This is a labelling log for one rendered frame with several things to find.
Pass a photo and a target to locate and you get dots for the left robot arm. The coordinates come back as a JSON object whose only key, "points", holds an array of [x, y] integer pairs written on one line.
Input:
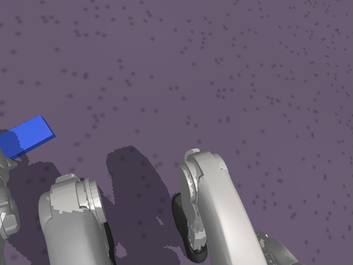
{"points": [[9, 215]]}

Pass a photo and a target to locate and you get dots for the right robot foot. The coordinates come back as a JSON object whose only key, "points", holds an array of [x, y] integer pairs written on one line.
{"points": [[196, 256]]}

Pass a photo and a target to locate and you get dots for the small box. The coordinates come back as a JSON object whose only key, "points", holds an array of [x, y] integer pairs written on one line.
{"points": [[25, 137]]}

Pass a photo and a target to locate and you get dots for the left robot foot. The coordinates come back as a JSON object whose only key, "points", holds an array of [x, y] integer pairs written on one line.
{"points": [[111, 243]]}

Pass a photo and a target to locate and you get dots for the left robot hand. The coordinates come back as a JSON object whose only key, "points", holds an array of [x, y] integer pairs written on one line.
{"points": [[11, 163]]}

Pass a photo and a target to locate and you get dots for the right robot hand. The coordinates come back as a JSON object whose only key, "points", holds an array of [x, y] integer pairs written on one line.
{"points": [[276, 253]]}

